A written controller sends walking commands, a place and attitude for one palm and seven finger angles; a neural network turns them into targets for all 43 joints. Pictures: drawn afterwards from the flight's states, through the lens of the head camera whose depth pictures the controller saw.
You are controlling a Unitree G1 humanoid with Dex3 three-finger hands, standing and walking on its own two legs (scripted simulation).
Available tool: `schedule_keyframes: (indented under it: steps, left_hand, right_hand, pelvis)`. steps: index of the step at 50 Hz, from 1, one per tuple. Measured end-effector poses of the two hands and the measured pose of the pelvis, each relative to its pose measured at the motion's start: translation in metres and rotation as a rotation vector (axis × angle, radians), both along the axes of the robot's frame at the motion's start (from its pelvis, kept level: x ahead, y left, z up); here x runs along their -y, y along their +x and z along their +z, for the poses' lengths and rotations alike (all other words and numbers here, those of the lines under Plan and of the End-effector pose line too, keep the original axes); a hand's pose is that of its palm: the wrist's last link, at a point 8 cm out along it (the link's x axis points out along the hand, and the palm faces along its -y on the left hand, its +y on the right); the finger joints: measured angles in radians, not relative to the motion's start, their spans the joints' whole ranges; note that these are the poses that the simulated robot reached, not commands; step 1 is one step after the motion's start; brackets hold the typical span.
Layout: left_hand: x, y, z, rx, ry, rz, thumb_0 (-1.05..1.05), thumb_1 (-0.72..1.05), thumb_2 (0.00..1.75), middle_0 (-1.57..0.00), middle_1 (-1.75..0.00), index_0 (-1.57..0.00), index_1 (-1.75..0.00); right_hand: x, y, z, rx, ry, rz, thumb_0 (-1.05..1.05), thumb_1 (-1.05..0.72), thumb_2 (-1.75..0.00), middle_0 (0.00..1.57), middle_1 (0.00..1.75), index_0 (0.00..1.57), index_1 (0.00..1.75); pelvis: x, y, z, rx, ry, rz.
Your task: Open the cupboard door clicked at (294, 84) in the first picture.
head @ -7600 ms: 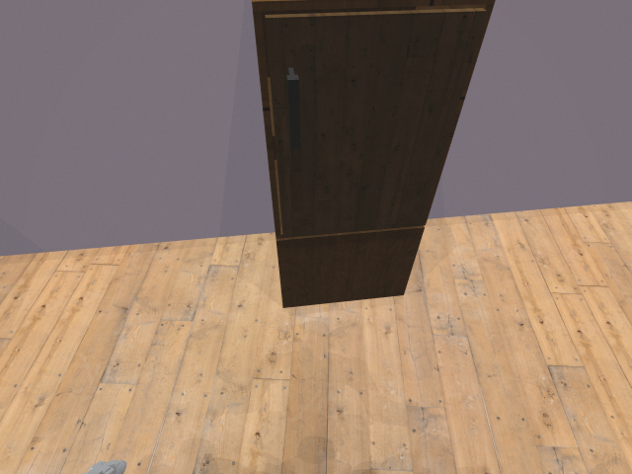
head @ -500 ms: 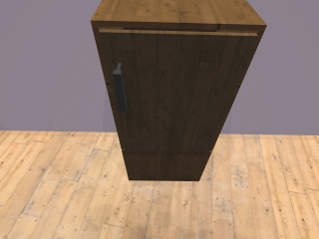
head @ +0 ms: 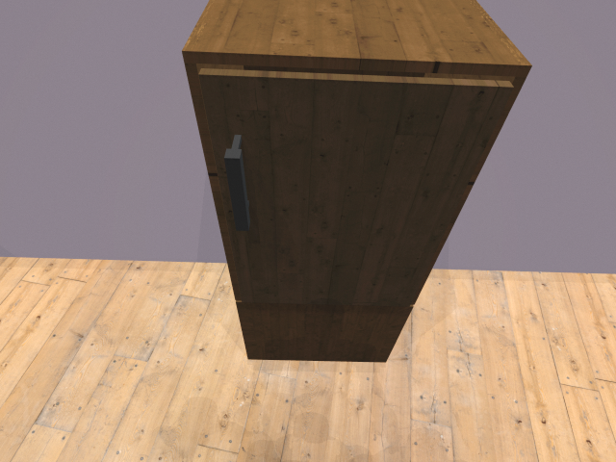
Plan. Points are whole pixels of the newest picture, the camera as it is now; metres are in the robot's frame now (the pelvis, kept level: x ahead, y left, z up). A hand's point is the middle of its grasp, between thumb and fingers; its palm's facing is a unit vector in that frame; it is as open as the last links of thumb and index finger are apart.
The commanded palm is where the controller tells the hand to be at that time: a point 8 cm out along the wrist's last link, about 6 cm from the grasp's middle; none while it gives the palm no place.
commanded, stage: come to a stop and stand still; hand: left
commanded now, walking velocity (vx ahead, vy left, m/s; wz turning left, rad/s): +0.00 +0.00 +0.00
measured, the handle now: (240, 184) +0.50 +0.15 +0.07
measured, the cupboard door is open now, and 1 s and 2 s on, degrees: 0 0 0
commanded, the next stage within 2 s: look again from close up in 0.08 s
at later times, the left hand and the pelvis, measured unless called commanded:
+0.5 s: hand out of the picture +0.02 +0.18 -0.18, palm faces +0.02 -0.98 -0.20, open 7.4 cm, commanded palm none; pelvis +0.00 +0.00 +0.00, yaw +0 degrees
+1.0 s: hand (185, 391) +0.20 +0.17 +0.01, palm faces +0.15 -0.99 -0.03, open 7.7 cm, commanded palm +0.11 +0.23 -0.05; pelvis -0.03 -0.02 -0.03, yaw +2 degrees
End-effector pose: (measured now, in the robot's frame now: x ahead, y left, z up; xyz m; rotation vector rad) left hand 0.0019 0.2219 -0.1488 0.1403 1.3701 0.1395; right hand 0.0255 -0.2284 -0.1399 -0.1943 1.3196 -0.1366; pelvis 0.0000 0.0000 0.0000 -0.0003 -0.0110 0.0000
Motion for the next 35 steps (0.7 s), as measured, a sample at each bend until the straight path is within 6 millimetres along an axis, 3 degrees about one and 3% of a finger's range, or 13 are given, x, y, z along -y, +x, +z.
schedule_keyframes:
  steps: [15, 35]
  left_hand:
    - [-0.010, 0.022, 0.004, 0.037, 0.025, -0.014, 0.00, 0.91, 0.90, -0.20, -0.30, -0.20, -0.30]
    - [0.003, -0.005, 0.002, -0.017, -0.001, 0.010, 0.00, 0.91, 0.90, -0.20, -0.30, -0.20, -0.30]
  right_hand:
    - [-0.002, -0.008, -0.002, -0.032, 0.010, -0.011, 0.00, -0.91, -0.90, 0.20, 0.30, 0.20, 0.30]
    - [-0.001, -0.015, -0.001, -0.049, 0.012, -0.010, 0.00, -0.91, -0.90, 0.20, 0.30, 0.20, 0.30]
  pelvis:
    - [-0.001, 0.005, 0.001, 0.003, 0.002, 0.001]
    - [0.004, 0.001, 0.002, 0.008, 0.003, 0.006]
